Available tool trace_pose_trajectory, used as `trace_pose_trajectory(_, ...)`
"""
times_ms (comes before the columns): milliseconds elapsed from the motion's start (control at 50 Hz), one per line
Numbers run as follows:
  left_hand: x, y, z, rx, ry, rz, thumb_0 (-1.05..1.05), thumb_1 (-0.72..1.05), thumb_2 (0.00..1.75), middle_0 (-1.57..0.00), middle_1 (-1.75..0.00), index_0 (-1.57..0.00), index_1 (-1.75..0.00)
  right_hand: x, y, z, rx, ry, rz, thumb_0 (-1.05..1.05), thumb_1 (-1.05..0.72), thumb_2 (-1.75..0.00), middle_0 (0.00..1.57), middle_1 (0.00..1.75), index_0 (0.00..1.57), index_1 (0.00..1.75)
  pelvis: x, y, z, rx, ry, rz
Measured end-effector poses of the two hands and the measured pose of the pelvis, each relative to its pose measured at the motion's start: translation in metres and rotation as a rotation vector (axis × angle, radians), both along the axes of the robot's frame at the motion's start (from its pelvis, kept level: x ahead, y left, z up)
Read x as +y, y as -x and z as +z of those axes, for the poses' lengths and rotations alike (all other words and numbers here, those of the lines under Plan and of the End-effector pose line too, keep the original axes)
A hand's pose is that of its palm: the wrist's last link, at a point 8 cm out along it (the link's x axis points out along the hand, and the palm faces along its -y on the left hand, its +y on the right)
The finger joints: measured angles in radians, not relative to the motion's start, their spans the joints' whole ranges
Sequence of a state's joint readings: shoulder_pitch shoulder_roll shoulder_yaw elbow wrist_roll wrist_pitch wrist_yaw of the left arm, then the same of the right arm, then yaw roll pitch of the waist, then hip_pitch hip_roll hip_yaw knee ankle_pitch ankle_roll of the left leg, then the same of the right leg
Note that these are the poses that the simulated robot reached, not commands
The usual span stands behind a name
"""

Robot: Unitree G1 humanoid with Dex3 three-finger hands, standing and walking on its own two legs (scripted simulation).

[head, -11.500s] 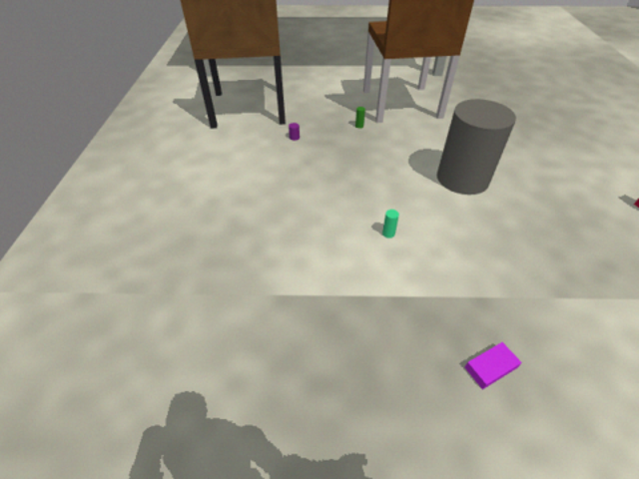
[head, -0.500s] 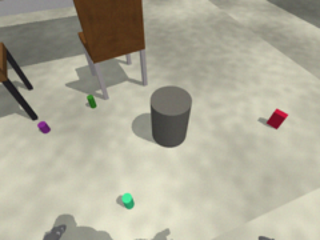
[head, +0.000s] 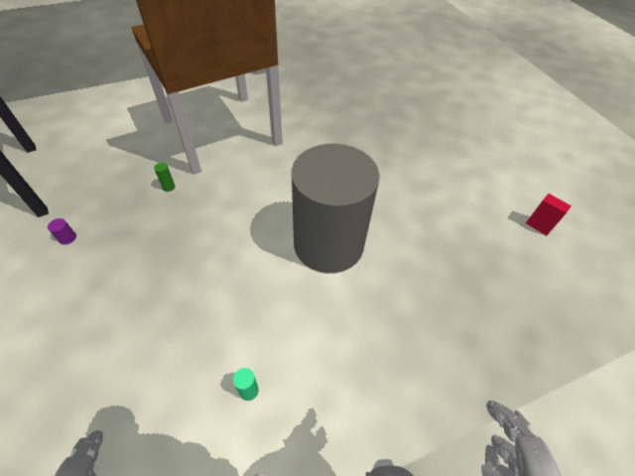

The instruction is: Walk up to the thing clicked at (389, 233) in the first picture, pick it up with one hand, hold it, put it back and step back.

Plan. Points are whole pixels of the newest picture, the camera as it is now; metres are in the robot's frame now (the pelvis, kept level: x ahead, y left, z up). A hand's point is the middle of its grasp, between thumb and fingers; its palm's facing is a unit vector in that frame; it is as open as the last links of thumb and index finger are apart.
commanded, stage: go down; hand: left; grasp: from the side
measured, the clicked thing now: (246, 384) +0.43 +0.19 -0.65
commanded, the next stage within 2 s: none
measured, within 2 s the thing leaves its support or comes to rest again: neither
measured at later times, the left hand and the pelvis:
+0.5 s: hand out of the picture +0.15 +0.27 -0.14, palm faces +0.08 -0.94 -0.32, open 16.8 cm; pelvis -0.01 +0.00 -0.04, yaw +1 degrees
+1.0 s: hand (127, 420) +0.26 +0.33 -0.25, palm faces +0.13 -0.97 -0.19, open 17.3 cm; pelvis -0.06 +0.00 -0.19, yaw +0 degrees
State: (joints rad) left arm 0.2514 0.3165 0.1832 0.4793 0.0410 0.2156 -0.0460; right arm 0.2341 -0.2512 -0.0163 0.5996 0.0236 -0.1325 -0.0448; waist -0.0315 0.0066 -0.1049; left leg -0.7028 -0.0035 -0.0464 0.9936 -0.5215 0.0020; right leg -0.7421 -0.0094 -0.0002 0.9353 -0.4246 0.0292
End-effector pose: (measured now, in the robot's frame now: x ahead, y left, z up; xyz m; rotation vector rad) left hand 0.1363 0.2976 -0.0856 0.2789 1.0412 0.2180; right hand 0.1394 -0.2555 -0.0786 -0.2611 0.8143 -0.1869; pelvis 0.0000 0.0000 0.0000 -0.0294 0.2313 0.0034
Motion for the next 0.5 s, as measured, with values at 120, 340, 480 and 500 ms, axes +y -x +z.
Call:
trace_pose_trajectory(120,0.003,-0.001,-0.003,-0.004,-0.003,0.005,0.00,-0.46,0.09,-0.07,-0.08,-0.05,-0.10,0.007,-0.018,-0.002,-0.051,0.010,0.020,0.01,-0.84,-0.88,0.20,0.30,0.20,0.30,0.002,-0.004,-0.010,0.029,0.010,0.008)
trace_pose_trajectory(340,0.007,0.000,-0.010,-0.030,0.001,0.014,0.00,-0.42,0.12,-0.06,-0.08,-0.05,-0.10,0.015,-0.022,-0.013,-0.078,0.015,0.032,0.01,-0.84,-0.88,0.20,0.30,0.21,0.30,0.003,-0.003,-0.026,0.068,0.022,0.014)
trace_pose_trajectory(480,0.010,0.005,-0.016,-0.050,0.006,0.015,0.00,-0.39,0.13,-0.06,-0.08,-0.04,-0.10,0.015,-0.015,-0.021,-0.079,0.022,0.036,0.01,-0.86,-0.89,0.20,0.30,0.21,0.30,0.003,0.004,-0.035,0.084,0.026,0.015)
trace_pose_trajectory(500,0.012,0.005,-0.019,-0.056,0.007,0.016,0.00,-0.39,0.13,-0.05,-0.08,-0.04,-0.10,0.015,-0.013,-0.023,-0.079,0.024,0.039,0.01,-0.86,-0.89,0.20,0.30,0.21,0.30,0.003,0.005,-0.037,0.088,0.026,0.016)
